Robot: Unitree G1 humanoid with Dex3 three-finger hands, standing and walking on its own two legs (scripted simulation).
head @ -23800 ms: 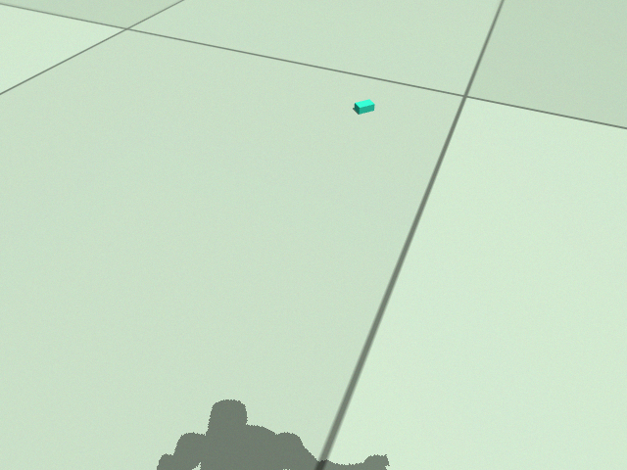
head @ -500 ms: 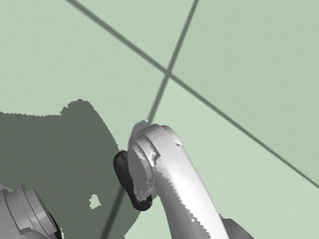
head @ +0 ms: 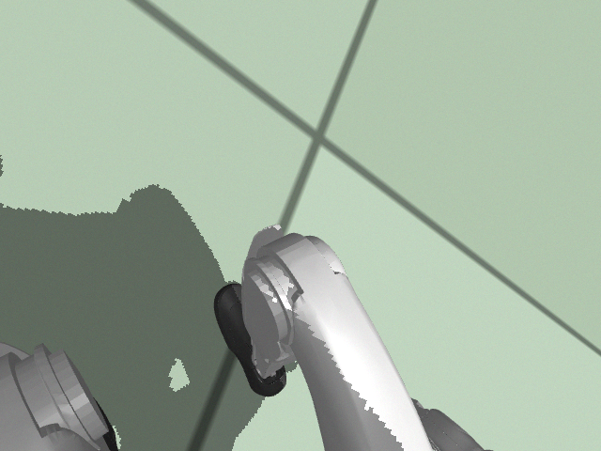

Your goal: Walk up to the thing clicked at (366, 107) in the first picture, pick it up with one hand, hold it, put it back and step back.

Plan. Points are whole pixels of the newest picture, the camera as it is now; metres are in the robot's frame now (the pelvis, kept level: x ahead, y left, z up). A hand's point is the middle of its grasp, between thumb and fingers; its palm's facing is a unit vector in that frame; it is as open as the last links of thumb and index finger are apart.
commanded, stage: close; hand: left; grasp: from above
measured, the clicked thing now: out of the picture +0.51 +0.30 -0.30
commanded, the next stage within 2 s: settle in 1.12 s
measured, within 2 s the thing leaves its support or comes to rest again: leaves its support in 1.54 s
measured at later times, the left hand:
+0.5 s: hand out of the picture +0.49 +0.29 -0.27, palm faces -0.46 -0.12 -0.88, open 9.2 cm
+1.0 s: hand out of the picture +0.49 +0.29 -0.26, palm faces -0.45 -0.12 -0.89, open 9.0 cm
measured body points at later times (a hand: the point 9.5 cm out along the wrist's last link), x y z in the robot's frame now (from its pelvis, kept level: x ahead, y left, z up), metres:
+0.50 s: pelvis +0.00 +0.00 +0.00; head +0.30 +0.12 +0.30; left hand +0.51 +0.29 -0.21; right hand +0.02 -0.25 -0.04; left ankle +0.06 +0.12 -0.28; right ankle +0.13 -0.13 -0.28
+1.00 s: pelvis +0.00 +0.00 +0.00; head +0.30 +0.13 +0.31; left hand +0.51 +0.30 -0.21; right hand +0.03 -0.26 -0.03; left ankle +0.06 +0.12 -0.28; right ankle +0.13 -0.13 -0.28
